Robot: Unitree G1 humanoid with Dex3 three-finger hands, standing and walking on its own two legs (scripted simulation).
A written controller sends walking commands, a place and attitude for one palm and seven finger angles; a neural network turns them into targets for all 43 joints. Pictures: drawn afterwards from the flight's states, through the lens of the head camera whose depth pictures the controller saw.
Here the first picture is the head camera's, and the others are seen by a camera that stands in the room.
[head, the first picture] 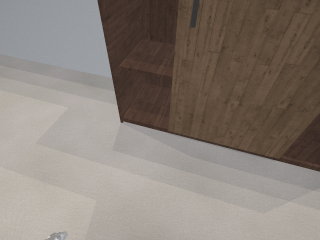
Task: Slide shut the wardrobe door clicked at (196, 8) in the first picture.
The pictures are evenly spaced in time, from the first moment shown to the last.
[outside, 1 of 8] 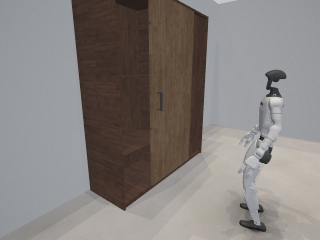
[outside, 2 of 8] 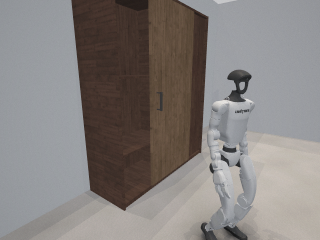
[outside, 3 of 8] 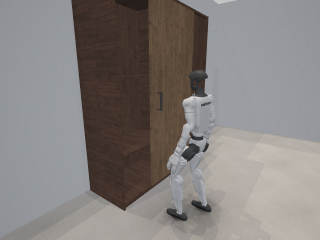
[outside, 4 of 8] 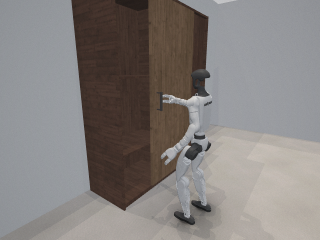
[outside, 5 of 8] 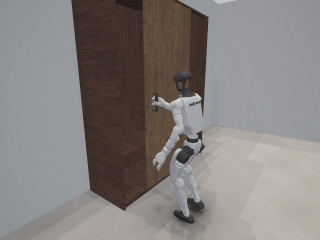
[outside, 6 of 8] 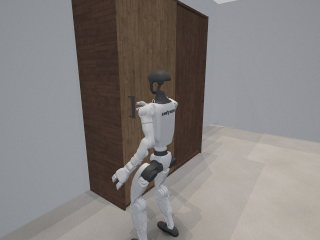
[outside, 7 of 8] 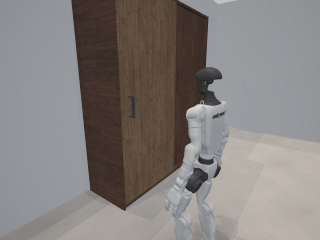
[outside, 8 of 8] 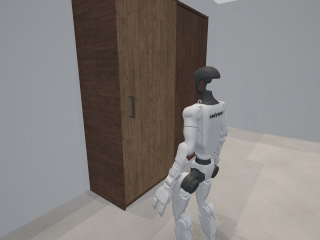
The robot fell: no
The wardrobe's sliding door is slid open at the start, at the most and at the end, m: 0.40 0.40 0.00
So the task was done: yes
